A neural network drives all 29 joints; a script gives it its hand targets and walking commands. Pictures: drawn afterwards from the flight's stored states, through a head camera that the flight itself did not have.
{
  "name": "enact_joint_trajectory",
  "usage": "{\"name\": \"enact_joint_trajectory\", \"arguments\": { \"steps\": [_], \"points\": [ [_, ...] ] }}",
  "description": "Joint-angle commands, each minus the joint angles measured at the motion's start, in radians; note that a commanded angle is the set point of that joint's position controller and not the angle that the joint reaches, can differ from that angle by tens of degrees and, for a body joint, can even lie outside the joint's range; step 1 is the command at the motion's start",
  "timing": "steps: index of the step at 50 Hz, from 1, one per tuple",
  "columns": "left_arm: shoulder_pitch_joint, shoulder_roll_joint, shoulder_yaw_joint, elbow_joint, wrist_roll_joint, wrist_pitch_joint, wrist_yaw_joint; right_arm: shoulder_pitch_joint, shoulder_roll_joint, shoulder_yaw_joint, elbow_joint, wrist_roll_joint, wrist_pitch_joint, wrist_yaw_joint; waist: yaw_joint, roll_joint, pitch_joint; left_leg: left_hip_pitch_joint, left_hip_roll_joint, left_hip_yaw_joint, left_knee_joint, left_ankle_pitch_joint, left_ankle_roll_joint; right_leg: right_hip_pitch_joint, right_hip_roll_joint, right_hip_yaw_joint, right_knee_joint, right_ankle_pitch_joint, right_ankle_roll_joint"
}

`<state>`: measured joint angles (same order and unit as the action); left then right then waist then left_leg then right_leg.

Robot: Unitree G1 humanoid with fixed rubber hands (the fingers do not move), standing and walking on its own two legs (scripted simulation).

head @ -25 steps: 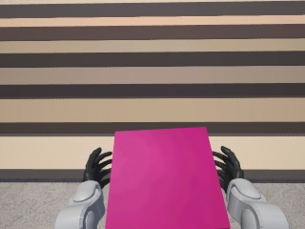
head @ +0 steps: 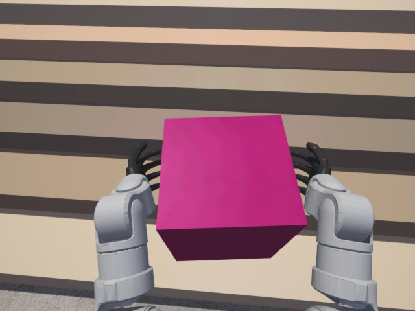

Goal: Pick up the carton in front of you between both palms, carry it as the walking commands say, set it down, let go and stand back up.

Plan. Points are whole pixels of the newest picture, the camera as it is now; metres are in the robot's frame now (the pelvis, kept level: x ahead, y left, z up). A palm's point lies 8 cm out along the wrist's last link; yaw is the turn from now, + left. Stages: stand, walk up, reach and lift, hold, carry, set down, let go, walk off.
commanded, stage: carry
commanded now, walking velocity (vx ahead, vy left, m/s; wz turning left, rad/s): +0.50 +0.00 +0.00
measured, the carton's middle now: (223, 195) +0.35 +0.01 +0.07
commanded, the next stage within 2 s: none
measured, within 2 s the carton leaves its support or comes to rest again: neither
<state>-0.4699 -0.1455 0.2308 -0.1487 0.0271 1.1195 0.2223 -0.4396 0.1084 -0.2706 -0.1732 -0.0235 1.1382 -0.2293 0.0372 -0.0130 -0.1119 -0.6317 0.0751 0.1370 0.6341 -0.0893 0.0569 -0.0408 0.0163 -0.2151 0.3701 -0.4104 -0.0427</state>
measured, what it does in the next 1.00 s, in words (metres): climbs: left foot, then right foot 0.13 m higher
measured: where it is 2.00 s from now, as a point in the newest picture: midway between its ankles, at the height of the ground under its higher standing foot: (227, 88)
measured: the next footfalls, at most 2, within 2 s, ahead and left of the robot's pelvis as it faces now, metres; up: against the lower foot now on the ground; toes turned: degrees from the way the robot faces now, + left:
left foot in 0.06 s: +0.21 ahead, +0.09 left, +0.00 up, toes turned +8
right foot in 0.52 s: +0.57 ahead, -0.09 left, +0.13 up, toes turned -3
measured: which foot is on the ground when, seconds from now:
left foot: up 0.00-0.04, down 0.06-0.54, up 0.56-0.94, down 0.96-1.00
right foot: down 0.00-0.06, up 0.08-0.50, down 0.52-0.96, up 0.98-1.00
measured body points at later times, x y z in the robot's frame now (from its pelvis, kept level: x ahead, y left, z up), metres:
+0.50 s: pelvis +0.36 +0.00 +0.00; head +0.42 +0.02 +0.45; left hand +0.73 +0.15 +0.11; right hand +0.70 -0.16 +0.12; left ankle +0.17 +0.08 -0.72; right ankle +0.50 -0.10 -0.59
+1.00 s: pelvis +0.73 +0.02 +0.17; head +0.74 +0.00 +0.62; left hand +1.10 +0.17 +0.32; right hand +1.09 -0.15 +0.31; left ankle +0.88 +0.10 -0.47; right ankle +0.55 -0.09 -0.54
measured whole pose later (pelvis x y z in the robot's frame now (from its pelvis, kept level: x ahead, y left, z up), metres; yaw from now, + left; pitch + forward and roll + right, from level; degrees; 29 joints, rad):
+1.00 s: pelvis +0.73 +0.02 +0.17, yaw +2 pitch +3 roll +5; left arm -0.61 -0.08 0.32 -0.10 -0.02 1.13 0.21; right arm -0.60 0.13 -0.28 -0.12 -0.03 1.15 -0.25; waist -0.06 -0.05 -0.05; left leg -0.84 -0.04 0.22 1.05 -0.38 0.15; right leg -0.10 -0.10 -0.03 0.70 -0.23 -0.05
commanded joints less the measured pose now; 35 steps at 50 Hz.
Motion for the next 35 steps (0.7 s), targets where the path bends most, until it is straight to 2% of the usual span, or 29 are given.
{"name": "enact_joint_trajectory", "arguments": {
  "steps": [1,2,3,4,5,7,8,13,14,16,17,18,19,20,21,22,23,24,25,26,27,28,29,30,31,32,33,34,35],
  "points": [
    [-0.607,-0.597,-0.515,0.024,-0.154,-0.046,0.012,-0.630,0.592,0.488,0.033,0.143,-0.065,-0.001,-0.101,-0.045,-0.307,0.440,-0.135,0.114,-0.138,-0.047,0.030,-0.008,-0.157,-0.002,0.385,0.805,-0.057],
    [-0.627,-0.596,-0.509,0.029,-0.156,-0.051,0.013,-0.634,0.589,0.470,0.051,0.137,-0.075,-0.003,-0.145,0.081,-0.399,0.717,0.007,-0.098,-0.162,-0.064,0.058,-0.228,-0.113,0.018,0.632,0.578,-0.009],
    [-0.640,-0.611,-0.498,0.025,-0.157,-0.057,0.015,-0.655,0.581,0.463,0.050,0.134,-0.086,-0.007,-0.106,0.304,-0.446,0.909,0.268,-0.542,-0.183,0.049,0.136,-0.514,-0.004,0.076,0.848,-0.025,0.013],
    [-0.639,-0.607,-0.460,0.060,-0.138,-0.061,0.018,-0.682,0.608,0.488,0.042,0.148,-0.093,-0.005,-0.139,0.299,-0.446,0.984,0.280,-0.667,-0.236,0.052,0.230,-0.725,0.052,0.157,1.038,-0.088,-0.005],
    [-0.646,-0.639,-0.461,0.045,-0.144,-0.068,0.018,-0.706,0.650,0.517,0.017,0.173,-0.099,0.000,-0.131,0.243,-0.450,0.968,0.267,-0.623,-0.212,0.101,0.226,-0.784,-0.004,0.216,1.118,-0.073,-0.030],
    [-0.700,-0.681,-0.472,0.001,-0.170,-0.083,0.009,-0.767,0.714,0.565,-0.053,0.215,-0.119,0.012,-0.122,0.109,-0.427,0.878,0.243,-0.495,-0.189,0.161,0.210,-0.806,-0.050,0.228,1.108,-0.023,-0.036],
    [-0.696,-0.685,-0.471,-0.002,-0.170,-0.093,0.005,-0.772,0.737,0.589,-0.084,0.234,-0.128,0.020,-0.127,0.088,-0.437,0.869,0.240,-0.456,-0.200,0.170,0.210,-0.831,-0.053,0.217,1.128,-0.007,-0.035],
    [-0.584,-0.638,-0.489,-0.070,-0.137,-0.125,0.008,-0.701,0.723,0.659,-0.206,0.271,-0.159,0.036,-0.110,0.107,-0.431,0.929,0.210,-0.347,-0.147,0.262,0.181,-1.025,-0.075,0.197,1.158,0.002,-0.033],
    [-0.576,-0.630,-0.503,-0.104,-0.141,-0.129,0.009,-0.695,0.706,0.669,-0.245,0.278,-0.160,0.039,-0.119,0.120,-0.408,0.950,0.205,-0.317,-0.128,0.313,0.172,-1.098,-0.074,0.177,1.160,0.015,-0.031],
    [-0.563,-0.605,-0.515,-0.138,-0.142,-0.121,0.009,-0.652,0.658,0.681,-0.259,0.274,-0.152,0.038,-0.163,0.167,-0.372,1.019,0.234,-0.349,-0.141,0.401,0.217,-1.269,-0.068,0.142,1.351,-0.054,-0.043],
    [-0.554,-0.581,-0.508,-0.132,-0.143,-0.114,0.008,-0.633,0.626,0.668,-0.251,0.267,-0.143,0.034,-0.190,0.135,-0.347,1.091,0.241,-0.369,-0.143,0.467,0.233,-1.391,-0.067,0.131,1.458,-0.133,-0.052],
    [-0.549,-0.562,-0.508,-0.152,-0.143,-0.108,0.008,-0.603,0.618,0.677,-0.250,0.272,-0.139,0.036,-0.196,0.126,-0.314,1.131,0.246,-0.384,-0.153,0.501,0.224,-1.479,-0.083,0.147,1.498,-0.211,-0.059],
    [-0.548,-0.540,-0.495,-0.126,-0.142,-0.097,0.007,-0.615,0.609,0.680,-0.250,0.282,-0.131,0.034,-0.195,0.053,-0.265,1.107,0.194,-0.367,-0.154,0.566,0.203,-1.480,-0.079,0.096,1.443,-0.269,-0.060],
    [-0.512,-0.528,-0.483,-0.094,-0.126,-0.086,0.009,-0.610,0.596,0.680,-0.250,0.282,-0.124,0.033,-0.187,0.079,-0.217,1.056,0.173,-0.336,-0.188,0.576,0.184,-1.458,-0.091,0.099,1.331,-0.275,-0.066],
    [-0.492,-0.508,-0.470,-0.089,-0.112,-0.078,0.013,-0.585,0.585,0.666,-0.228,0.287,-0.114,0.035,-0.157,0.095,-0.221,0.977,0.163,-0.274,-0.262,0.510,0.160,-1.312,-0.103,0.086,1.175,-0.212,-0.072],
    [-0.474,-0.521,-0.473,-0.085,-0.107,-0.070,0.016,-0.565,0.595,0.663,-0.211,0.292,-0.107,0.038,-0.087,0.100,-0.221,0.712,0.118,-0.145,-0.344,0.742,0.141,-0.925,-0.079,0.049,0.871,-0.122,-0.083],
    [-0.477,-0.522,-0.470,-0.061,-0.094,-0.065,0.018,-0.570,0.619,0.650,-0.173,0.288,-0.101,0.041,-0.027,0.204,-0.271,0.559,0.094,-0.068,-0.286,1.164,0.107,-0.599,-0.003,-0.022,0.745,0.011,-0.098],
    [-0.478,-0.553,-0.493,-0.055,-0.105,-0.063,0.015,-0.625,0.630,0.652,-0.202,0.289,-0.097,0.045,0.038,0.271,-0.375,0.551,0.094,-0.010,-0.074,1.498,0.091,-0.388,0.107,-0.111,0.710,0.093,-0.087],
    [-0.514,-0.600,-0.507,-0.074,-0.121,-0.069,0.008,-0.664,0.632,0.652,-0.211,0.280,-0.097,0.048,0.181,0.220,-0.450,0.503,0.056,0.022,0.227,1.423,0.040,-0.150,0.130,-0.065,0.475,0.261,-0.072],
    [-0.536,-0.619,-0.521,-0.083,-0.149,-0.076,-0.005,-0.667,0.654,0.647,-0.205,0.259,-0.109,0.047,0.217,0.056,-0.569,0.282,-0.035,-0.054,0.622,0.656,-0.025,0.173,-0.028,0.270,0.264,0.487,-0.156],
    [-0.526,-0.632,-0.566,-0.093,-0.169,-0.086,-0.012,-0.613,0.688,0.635,-0.198,0.226,-0.112,0.046,0.099,-0.315,-0.667,0.020,-0.271,-0.147,1.060,-0.273,-0.059,0.329,-0.358,0.913,0.138,0.943,-0.323],
    [-0.515,-0.672,-0.609,-0.107,-0.196,-0.093,-0.021,-0.601,0.674,0.591,-0.186,0.211,-0.120,0.040,0.116,-0.145,-0.718,0.015,-0.232,-0.313,1.266,-0.202,-0.027,0.258,-0.315,0.940,0.186,0.897,-0.391],
    [-0.556,-0.694,-0.619,-0.109,-0.223,-0.096,-0.035,-0.597,0.664,0.571,-0.157,0.173,-0.126,0.033,0.062,-0.112,-0.649,-0.037,-0.193,-0.303,1.245,-0.185,-0.010,0.237,-0.280,0.838,0.156,0.755,-0.320],
    [-0.611,-0.735,-0.656,-0.163,-0.266,-0.108,-0.047,-0.574,0.662,0.539,-0.156,0.139,-0.133,0.032,0.071,-0.100,-0.547,-0.135,-0.149,-0.274,1.244,-0.220,0.011,0.186,-0.283,0.770,0.165,0.583,-0.281],
    [-0.632,-0.765,-0.682,-0.157,-0.288,-0.117,-0.060,-0.601,0.669,0.525,-0.156,0.114,-0.141,0.030,0.056,-0.081,-0.474,-0.217,-0.111,-0.255,1.244,-0.231,0.026,0.142,-0.274,0.737,0.147,0.475,-0.241],
    [-0.653,-0.770,-0.694,-0.165,-0.298,-0.122,-0.067,-0.611,0.676,0.512,-0.138,0.109,-0.148,0.030,0.060,-0.061,-0.417,-0.305,-0.097,-0.229,1.246,-0.242,0.044,0.148,-0.262,0.687,0.125,0.434,-0.223],
    [-0.670,-0.779,-0.723,-0.166,-0.322,-0.118,-0.072,-0.588,0.659,0.497,-0.102,0.085,-0.149,0.027,0.059,0.014,-0.385,-0.304,-0.081,-0.188,1.162,-0.255,0.048,0.127,-0.250,0.645,0.096,0.447,-0.219],
    [-0.713,-0.765,-0.735,-0.191,-0.329,-0.114,-0.076,-0.569,0.648,0.486,-0.086,0.067,-0.148,0.024,0.069,0.050,-0.363,-0.360,-0.078,-0.165,1.118,-0.302,0.050,0.147,-0.259,0.624,0.096,0.486,-0.228],
    [-0.684,-0.753,-0.730,-0.155,-0.335,-0.107,-0.081,-0.546,0.637,0.497,-0.063,0.060,-0.146,0.017,0.064,0.078,-0.331,-0.374,-0.065,-0.122,1.031,-0.351,0.042,0.170,-0.251,0.555,0.087,0.551,-0.201]
  ]
}}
